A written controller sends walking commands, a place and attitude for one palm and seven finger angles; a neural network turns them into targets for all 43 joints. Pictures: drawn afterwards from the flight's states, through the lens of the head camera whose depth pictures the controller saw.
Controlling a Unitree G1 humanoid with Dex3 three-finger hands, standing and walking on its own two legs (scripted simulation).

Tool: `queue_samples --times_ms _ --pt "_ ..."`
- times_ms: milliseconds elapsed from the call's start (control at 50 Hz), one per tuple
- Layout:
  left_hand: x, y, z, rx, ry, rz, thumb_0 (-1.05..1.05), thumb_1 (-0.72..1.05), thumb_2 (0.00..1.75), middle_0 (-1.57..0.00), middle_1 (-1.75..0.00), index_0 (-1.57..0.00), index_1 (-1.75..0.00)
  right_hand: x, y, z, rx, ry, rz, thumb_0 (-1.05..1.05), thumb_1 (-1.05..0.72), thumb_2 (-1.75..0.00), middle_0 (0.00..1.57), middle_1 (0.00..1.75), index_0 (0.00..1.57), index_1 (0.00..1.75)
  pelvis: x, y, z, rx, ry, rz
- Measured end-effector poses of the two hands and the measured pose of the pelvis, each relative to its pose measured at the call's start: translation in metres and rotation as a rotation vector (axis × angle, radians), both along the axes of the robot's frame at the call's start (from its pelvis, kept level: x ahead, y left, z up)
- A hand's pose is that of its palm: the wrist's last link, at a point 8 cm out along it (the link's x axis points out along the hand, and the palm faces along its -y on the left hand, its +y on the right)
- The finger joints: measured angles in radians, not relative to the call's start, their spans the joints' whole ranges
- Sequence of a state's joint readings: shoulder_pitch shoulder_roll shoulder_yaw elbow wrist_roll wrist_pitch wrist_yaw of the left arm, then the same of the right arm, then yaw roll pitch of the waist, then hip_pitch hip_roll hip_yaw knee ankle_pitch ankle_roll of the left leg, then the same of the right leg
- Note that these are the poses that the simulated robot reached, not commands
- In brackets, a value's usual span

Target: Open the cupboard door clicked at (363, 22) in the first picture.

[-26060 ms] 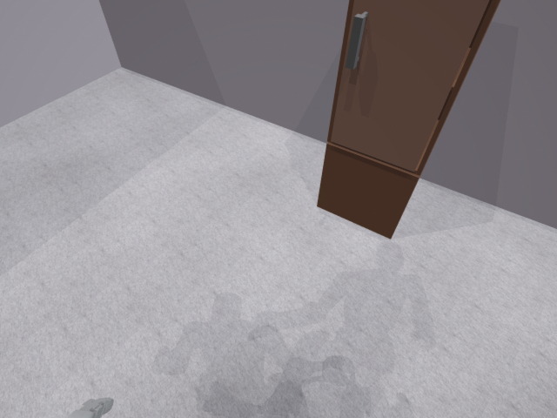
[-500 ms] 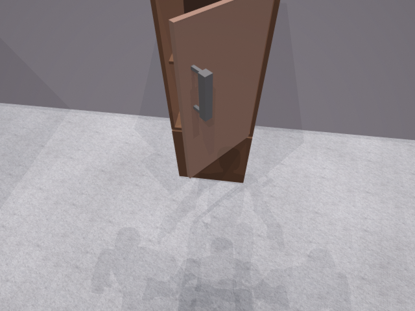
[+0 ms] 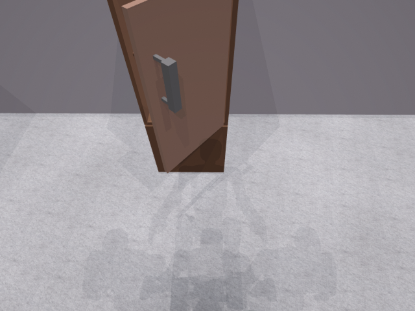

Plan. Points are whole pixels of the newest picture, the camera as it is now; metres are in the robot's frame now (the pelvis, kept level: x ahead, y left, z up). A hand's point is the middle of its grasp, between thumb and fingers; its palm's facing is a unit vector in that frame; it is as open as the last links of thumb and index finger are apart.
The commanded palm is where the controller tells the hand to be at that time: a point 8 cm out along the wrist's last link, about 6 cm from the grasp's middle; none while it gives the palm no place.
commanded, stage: walk to a spot facing it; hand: left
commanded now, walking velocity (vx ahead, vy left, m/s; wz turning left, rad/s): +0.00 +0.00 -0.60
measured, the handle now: (166, 83) +0.61 +0.15 +0.06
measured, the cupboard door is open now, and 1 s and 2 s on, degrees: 49 49 49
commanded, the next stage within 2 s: none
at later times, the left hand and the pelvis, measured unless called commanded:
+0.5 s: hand out of the picture +0.10 +0.19 -0.17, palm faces -0.20 -0.95 -0.24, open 7.4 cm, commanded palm none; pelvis +0.01 +0.00 +0.00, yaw -17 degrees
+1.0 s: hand (169, 280) +0.20 +0.11 -0.16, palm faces -0.56 -0.79 -0.26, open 7.4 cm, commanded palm none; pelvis +0.01 -0.02 +0.00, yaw -36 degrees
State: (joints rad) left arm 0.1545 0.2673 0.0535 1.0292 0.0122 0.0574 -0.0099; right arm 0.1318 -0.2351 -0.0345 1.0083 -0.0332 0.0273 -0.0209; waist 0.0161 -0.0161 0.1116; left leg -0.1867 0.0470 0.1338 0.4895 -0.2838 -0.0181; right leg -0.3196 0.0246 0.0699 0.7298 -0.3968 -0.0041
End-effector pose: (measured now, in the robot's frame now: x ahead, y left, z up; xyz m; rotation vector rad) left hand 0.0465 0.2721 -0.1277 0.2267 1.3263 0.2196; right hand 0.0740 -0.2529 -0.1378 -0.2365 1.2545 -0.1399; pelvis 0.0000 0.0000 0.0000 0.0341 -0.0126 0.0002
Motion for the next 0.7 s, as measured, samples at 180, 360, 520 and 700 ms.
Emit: queue_samples --times_ms 180,360,520,700 --pt "-0.003 -0.043 0.0 -0.001 0.03 -0.049 0.01 0.9 0.9 -0.2 -0.3 -0.2 -0.3 -0.032 -0.025 -0.019 0.045 0.07 -0.118 0.01 -0.91 -0.9 0.21 0.3 0.2 0.3 -0.004 -0.024 -0.005 -0.005 0.015 -0.083" --pt "0.013 -0.053 0.005 -0.032 0.079 -0.151 0.01 0.9 0.9 -0.2 -0.3 -0.21 -0.3 -0.015 -0.033 0.013 0.007 -0.057 -0.23 0.01 -0.91 -0.9 0.2 0.3 0.2 0.3 0.002 -0.02 0.011 0.016 0.054 -0.219" --pt "0.066 -0.028 -0.015 -0.053 0.014 -0.244 0.01 0.9 0.9 -0.2 -0.3 -0.21 -0.3 -0.009 -0.018 0.024 -0.063 -0.181 -0.286 0.0 -0.91 -0.9 0.2 0.3 0.2 0.3 0.009 0.006 -0.002 -0.035 0.065 -0.299" --pt "0.145 -0.043 0.002 -0.064 -0.118 -0.401 0.01 0.91 0.9 -0.19 -0.3 -0.2 -0.3 -0.079 -0.004 0.025 -0.058 -0.056 -0.365 0.0 -0.9 -0.9 0.21 0.3 0.2 0.3 0.007 0.003 0.006 -0.062 0.042 -0.41"
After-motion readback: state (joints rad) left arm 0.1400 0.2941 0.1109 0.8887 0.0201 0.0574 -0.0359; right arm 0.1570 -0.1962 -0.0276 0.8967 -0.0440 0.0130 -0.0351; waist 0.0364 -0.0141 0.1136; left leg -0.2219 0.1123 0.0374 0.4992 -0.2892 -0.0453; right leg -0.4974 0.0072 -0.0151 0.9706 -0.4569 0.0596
